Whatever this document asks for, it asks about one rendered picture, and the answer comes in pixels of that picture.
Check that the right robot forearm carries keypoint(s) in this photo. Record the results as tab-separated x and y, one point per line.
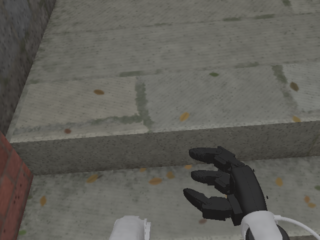
260	225

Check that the left robot thigh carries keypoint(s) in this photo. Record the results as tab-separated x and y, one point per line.
131	227

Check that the right robot hand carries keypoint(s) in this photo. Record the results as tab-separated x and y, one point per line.
233	178

